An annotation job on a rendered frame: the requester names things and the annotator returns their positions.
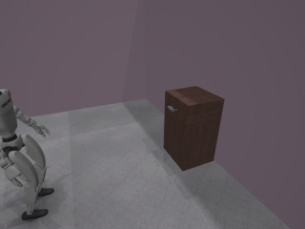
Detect cabinet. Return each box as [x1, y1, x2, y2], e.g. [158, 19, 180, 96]
[163, 86, 225, 171]

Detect robot left thigh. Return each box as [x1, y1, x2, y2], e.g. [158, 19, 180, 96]
[21, 134, 46, 174]

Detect robot right thigh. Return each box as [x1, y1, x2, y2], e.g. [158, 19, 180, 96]
[4, 147, 39, 189]

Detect robot left forearm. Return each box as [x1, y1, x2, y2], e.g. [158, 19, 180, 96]
[15, 109, 37, 127]

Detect robot left upper arm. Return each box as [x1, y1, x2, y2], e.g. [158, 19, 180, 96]
[0, 89, 19, 115]

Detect robot thigh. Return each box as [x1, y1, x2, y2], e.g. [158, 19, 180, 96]
[21, 134, 46, 174]
[4, 147, 39, 189]

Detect drawer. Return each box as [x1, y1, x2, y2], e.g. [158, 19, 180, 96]
[166, 95, 188, 123]

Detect robot right forearm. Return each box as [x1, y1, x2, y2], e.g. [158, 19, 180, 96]
[0, 149, 12, 170]

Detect robot right hand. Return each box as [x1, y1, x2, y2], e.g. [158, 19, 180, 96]
[4, 164, 31, 188]

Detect robot left hand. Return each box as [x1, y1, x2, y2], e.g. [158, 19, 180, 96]
[32, 123, 51, 137]

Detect handle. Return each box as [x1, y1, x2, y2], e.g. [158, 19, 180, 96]
[167, 106, 177, 112]

